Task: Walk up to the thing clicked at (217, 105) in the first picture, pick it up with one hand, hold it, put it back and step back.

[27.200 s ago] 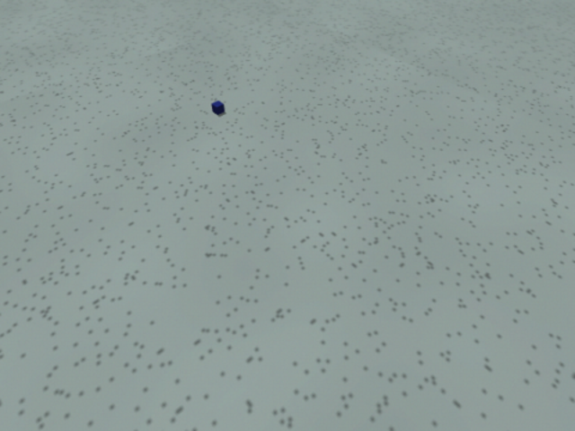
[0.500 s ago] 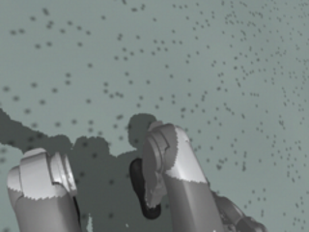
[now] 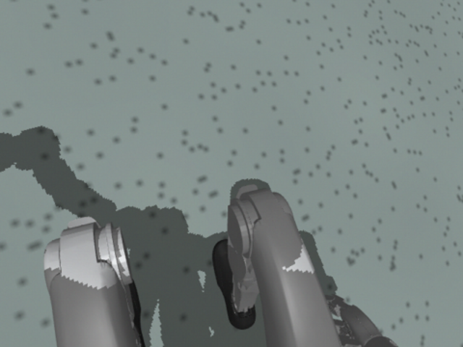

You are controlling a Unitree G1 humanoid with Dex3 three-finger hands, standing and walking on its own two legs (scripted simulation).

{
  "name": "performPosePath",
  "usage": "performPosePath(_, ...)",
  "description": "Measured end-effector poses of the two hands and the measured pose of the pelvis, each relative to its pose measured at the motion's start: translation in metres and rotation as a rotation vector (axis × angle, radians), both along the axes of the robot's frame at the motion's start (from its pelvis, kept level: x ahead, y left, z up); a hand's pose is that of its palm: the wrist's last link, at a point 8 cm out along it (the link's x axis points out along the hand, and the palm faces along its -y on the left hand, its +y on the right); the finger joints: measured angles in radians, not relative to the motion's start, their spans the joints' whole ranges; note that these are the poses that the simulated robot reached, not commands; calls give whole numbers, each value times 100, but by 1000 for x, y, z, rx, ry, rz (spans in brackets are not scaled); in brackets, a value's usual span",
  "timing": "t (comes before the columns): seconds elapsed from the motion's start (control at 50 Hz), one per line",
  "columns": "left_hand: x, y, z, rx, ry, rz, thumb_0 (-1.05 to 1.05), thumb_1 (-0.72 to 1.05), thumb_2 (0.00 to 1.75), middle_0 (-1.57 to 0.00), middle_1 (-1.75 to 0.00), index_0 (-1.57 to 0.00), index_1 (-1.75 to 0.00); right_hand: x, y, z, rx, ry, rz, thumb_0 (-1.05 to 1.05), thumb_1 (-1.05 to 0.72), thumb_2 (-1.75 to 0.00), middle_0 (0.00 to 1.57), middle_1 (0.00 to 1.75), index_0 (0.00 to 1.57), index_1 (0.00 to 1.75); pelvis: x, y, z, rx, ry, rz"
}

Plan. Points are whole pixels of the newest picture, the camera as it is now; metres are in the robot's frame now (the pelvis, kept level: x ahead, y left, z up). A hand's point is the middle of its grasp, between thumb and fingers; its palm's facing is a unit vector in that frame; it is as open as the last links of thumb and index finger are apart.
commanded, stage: lift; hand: left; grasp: from above
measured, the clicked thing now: out of the picture +0.46 +0.41 -0.19
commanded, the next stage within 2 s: hold in 1.74 s
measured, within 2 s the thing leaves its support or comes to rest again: neither
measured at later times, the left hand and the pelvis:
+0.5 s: hand out of the picture +0.40 +0.39 -0.05, palm faces -0.42 -0.17 -0.89, open 5.1 cm; pelvis +0.00 +0.00 +0.06, yaw +3 degrees
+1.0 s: hand out of the picture +0.34 +0.34 +0.14, palm faces -0.40 -0.20 -0.90, open 4.9 cm; pelvis +0.00 +0.00 +0.22, yaw +7 degrees
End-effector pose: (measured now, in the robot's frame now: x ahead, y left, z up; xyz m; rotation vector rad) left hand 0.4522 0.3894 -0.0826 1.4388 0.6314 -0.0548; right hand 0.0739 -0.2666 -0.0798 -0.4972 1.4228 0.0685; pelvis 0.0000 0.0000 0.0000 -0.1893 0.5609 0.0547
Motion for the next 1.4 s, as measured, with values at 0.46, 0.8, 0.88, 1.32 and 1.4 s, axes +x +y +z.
performPosePath(0.46,-38,-1,75,-7,22,-1,-9,50,0,-95,0,-130,-7,11,4,37,8,-72,-92,1,-91,-90,21,30,20,29,-4,1,51,30,38,30)
performPosePath(0.8,-83,-23,188,-35,-3,-24,-11,52,0,-93,-1,-133,-12,64,18,119,46,-257,-90,1,-90,-90,21,30,20,29,-3,2,142,60,3,53)
performPosePath(0.88,-94,-30,223,-40,-12,-22,-11,52,0,-93,-2,-131,-14,73,22,148,55,-294,-97,1,-90,-90,21,30,20,29,-1,3,171,70,-26,59)
performPosePath(1.32,-128,-76,390,-45,16,-39,-8,48,7,-89,-13,-122,-24,84,26,303,89,-441,-168,1,-90,-90,21,30,21,30,27,2,328,144,-246,82)
performPosePath(1.4,-126,-84,407,-40,9,-37,-8,48,7,-89,-14,-121,-24,86,23,320,84,-443,-180,1,-90,-90,21,30,21,30,34,2,346,154,-274,81)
